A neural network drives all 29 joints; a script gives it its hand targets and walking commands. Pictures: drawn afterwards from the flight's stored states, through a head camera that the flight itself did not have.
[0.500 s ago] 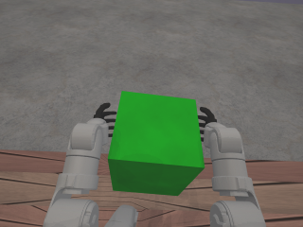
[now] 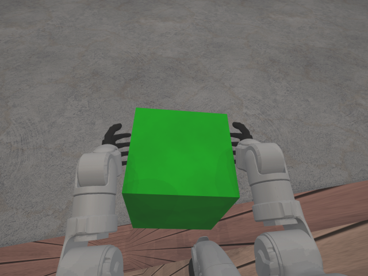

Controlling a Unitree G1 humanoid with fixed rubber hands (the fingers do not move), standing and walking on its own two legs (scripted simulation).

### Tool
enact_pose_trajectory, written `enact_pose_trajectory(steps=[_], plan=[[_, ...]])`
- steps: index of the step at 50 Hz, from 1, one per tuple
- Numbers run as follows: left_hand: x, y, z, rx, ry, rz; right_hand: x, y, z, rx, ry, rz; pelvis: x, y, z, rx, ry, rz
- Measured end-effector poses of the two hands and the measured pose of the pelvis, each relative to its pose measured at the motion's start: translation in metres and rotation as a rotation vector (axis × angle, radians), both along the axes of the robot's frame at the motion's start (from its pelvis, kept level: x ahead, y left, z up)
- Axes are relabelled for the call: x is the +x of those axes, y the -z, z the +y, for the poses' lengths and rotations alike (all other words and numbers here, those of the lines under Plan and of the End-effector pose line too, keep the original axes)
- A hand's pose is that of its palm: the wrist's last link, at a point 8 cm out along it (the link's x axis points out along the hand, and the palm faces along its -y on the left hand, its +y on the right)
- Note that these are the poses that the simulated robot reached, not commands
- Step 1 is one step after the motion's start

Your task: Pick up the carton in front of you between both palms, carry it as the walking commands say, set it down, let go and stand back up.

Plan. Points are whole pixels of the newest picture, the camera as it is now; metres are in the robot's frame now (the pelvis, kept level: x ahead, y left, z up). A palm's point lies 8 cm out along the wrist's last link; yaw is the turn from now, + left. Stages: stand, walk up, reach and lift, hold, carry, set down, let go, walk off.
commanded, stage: carry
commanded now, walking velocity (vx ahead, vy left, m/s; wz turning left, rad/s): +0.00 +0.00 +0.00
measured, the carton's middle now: (177, 174) +0.35 -0.02 -0.01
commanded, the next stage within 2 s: none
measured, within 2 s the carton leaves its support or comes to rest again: neither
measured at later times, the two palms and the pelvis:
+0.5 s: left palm (126, 97) +0.80 +0.14 -0.14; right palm (195, 97) +0.79 -0.15 -0.14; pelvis +0.44 +0.01 -0.26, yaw +0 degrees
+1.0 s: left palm (134, 82) +1.20 +0.14 -0.36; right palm (180, 77) +1.22 -0.14 -0.35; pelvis +0.83 -0.01 -0.42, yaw -2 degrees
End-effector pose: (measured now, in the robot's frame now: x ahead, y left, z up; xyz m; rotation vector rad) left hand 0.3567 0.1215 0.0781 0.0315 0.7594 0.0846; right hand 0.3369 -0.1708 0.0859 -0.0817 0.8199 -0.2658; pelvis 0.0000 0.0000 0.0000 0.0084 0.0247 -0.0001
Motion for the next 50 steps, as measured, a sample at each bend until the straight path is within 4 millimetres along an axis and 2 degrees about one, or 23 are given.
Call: enact_pose_trajectory(steps=[4, 6, 8, 12, 16, 20, 24, 26, 31, 35, 38, 41, 42, 44, 47, 50], plan=[[0.071, 0.028, 0.005, 0.006, -0.055, -0.079, 0.09, 0.028, 0.005, 0.004, -0.059, -0.076, 0.079, 0.052, -0.012, 0.016, 0.004, -0.03], [0.101, 0.045, 0.014, 0.031, -0.106, -0.114, 0.138, 0.047, 0.014, 0.022, -0.117, -0.116, 0.117, 0.082, -0.017, 0.001, 0.01, -0.035], [0.128, 0.068, 0.023, 0.037, -0.145, -0.104, 0.178, 0.07, 0.025, 0.029, -0.155, -0.109, 0.148, 0.103, -0.022, -0.013, 0.011, -0.022], [0.175, 0.12, 0.034, 0.023, -0.193, 0.005, 0.236, 0.123, 0.036, 0.036, -0.18, -0.016, 0.206, 0.125, -0.028, -0.032, 0.009, -0.006], [0.237, 0.156, 0.034, 0.053, -0.182, 0.071, 0.293, 0.169, 0.036, 0.065, -0.158, 0.028, 0.266, 0.147, -0.021, -0.022, 0.017, 0.006], [0.32, 0.181, 0.033, 0.095, -0.146, 0.038, 0.362, 0.2, 0.035, 0.091, -0.11, -0.04, 0.338, 0.185, -0.007, -0.023, 0.023, 0.005], [0.421, 0.21, 0.022, 0.104, -0.049, -0.067, 0.435, 0.223, 0.025, 0.053, -0.013, -0.164, 0.422, 0.248, 0.009, -0.038, 0.008, -0.015], [0.463, 0.233, 0.013, 0.102, -0.011, -0.071, 0.464, 0.239, 0.019, 0.02, 0.038, -0.185, 0.454, 0.27, 0.013, 0.01, 0.001, -0.023], [0.544, 0.29, -0.003, 0.109, 0.043, 0.058, 0.529, 0.286, 0.008, 0.024, 0.146, -0.067, 0.531, 0.293, 0.022, 0.012, 0.017, -0.002], [0.609, 0.329, -0.009, 0.065, 0.045, 0.114, 0.594, 0.313, 0.002, 0.006, 0.172, -0.012, 0.592, 0.312, 0.017, 0.003, 0.016, 0.014], [0.666, 0.349, -0.013, 0.029, 0.027, 0.093, 0.655, 0.325, -0.002, -0.006, 0.172, -0.035, 0.647, 0.335, 0.008, 0.01, 0.016, 0.008], [0.73, 0.363, -0.014, 0.029, -0.007, 0.021, 0.728, 0.339, -0.004, 0.0, 0.134, -0.106, 0.713, 0.371, -0.002, 0.044, 0.026, -0.009], [0.752, 0.367, -0.013, 0.042, -0.021, -0.009, 0.754, 0.346, -0.003, 0.006, 0.11, -0.135, 0.736, 0.385, -0.004, 0.041, 0.027, -0.006], [0.791, 0.379, -0.009, 0.078, -0.044, -0.035, 0.801, 0.365, 0.0, 0.014, 0.063, -0.156, 0.767, 0.405, -0.005, 0.002, 0.031, 0.029], [0.825, 0.411, 0.006, 0.098, -0.1, 0.034, 0.852, 0.404, 0.014, 0.025, -0.004, -0.09, 0.799, 0.417, -0.009, -0.016, 0.039, 0.072], [0.841, 0.441, 0.02, 0.096, -0.174, 0.133, 0.885, 0.44, 0.029, 0.056, -0.04, -0.002, 0.831, 0.417, -0.009, -0.02, 0.033, 0.085]])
